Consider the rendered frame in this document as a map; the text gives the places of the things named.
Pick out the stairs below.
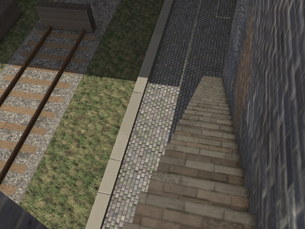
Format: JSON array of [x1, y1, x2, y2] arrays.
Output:
[[123, 75, 255, 229]]

